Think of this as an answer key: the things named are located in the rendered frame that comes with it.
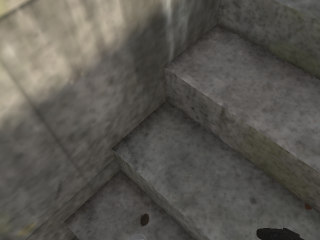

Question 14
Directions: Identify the robot right hand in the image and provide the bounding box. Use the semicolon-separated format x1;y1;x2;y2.
256;228;304;240

